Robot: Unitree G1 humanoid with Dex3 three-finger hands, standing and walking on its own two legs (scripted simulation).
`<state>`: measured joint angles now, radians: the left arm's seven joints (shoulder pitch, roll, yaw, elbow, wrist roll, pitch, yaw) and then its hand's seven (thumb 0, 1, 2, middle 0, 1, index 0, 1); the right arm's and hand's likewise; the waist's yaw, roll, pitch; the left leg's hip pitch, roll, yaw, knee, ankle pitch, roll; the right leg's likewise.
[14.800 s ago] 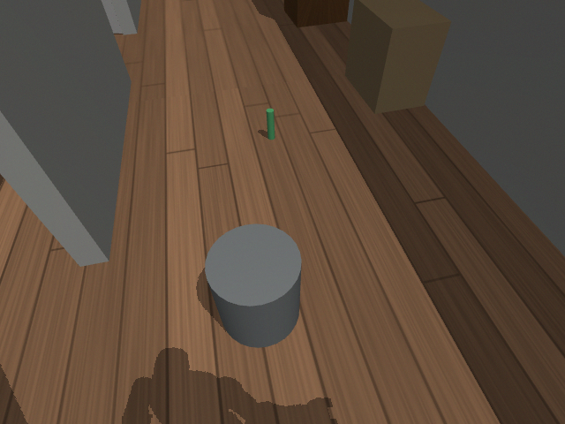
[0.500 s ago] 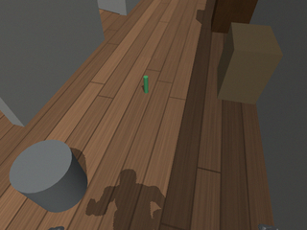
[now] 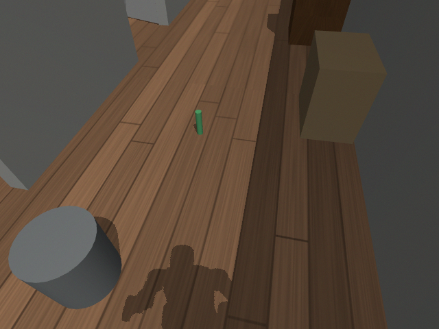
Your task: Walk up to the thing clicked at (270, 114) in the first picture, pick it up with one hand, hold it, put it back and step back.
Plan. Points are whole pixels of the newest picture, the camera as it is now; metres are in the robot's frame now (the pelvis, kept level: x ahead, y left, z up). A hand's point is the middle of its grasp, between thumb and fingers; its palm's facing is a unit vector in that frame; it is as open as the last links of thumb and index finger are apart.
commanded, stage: stand
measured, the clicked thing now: (199, 122) +1.49 +0.17 -0.69
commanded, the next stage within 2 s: none
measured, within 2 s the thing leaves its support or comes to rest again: neither
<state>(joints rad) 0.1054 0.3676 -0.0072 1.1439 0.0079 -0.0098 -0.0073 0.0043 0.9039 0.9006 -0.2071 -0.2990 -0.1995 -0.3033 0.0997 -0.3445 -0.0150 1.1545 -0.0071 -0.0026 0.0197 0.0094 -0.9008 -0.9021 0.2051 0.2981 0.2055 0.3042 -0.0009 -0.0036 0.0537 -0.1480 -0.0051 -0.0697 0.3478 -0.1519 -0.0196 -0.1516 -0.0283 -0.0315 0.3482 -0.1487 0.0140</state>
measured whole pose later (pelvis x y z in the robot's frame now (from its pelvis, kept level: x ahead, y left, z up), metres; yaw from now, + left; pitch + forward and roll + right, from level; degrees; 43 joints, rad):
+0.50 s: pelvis +0.02 +0.00 +0.00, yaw -1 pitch -2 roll +0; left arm 0.09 0.35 -0.01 1.13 0.00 -0.01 -0.01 0.00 0.90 0.90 -0.21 -0.30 -0.20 -0.30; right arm 0.08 -0.34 0.00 1.15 0.00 -0.02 0.01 0.01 -0.90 -0.90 0.20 0.30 0.21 0.30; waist 0.00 0.00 0.04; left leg -0.11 -0.01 -0.06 0.32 -0.17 -0.02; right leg -0.13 -0.03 -0.02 0.34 -0.18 0.02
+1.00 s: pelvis +0.02 -0.01 +0.00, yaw +0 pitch -2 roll +0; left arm 0.11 0.35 0.00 1.13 0.01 -0.01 -0.01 0.00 0.90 0.90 -0.21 -0.30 -0.20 -0.30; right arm 0.09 -0.35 0.00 1.15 0.00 -0.01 0.00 0.01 -0.90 -0.90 0.20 0.30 0.20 0.30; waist 0.00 0.01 0.05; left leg -0.10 0.02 -0.07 0.30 -0.17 -0.04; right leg -0.11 -0.01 -0.03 0.32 -0.17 0.00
